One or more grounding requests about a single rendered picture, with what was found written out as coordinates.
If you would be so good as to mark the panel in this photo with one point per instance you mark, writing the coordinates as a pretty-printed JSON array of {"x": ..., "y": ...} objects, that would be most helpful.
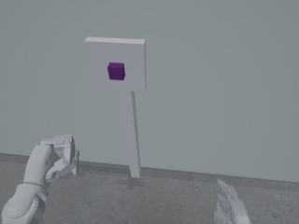
[{"x": 132, "y": 53}]

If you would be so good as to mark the robot left forearm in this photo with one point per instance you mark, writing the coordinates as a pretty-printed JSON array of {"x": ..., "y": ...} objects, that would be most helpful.
[{"x": 27, "y": 206}]

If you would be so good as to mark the button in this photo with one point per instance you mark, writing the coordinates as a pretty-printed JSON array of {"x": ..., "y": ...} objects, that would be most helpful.
[{"x": 116, "y": 71}]

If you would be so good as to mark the robot left hand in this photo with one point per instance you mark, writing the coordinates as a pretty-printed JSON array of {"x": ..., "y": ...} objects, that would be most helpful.
[{"x": 39, "y": 168}]

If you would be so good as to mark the robot right hand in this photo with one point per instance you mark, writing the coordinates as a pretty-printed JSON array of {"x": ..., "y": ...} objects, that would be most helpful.
[{"x": 235, "y": 210}]

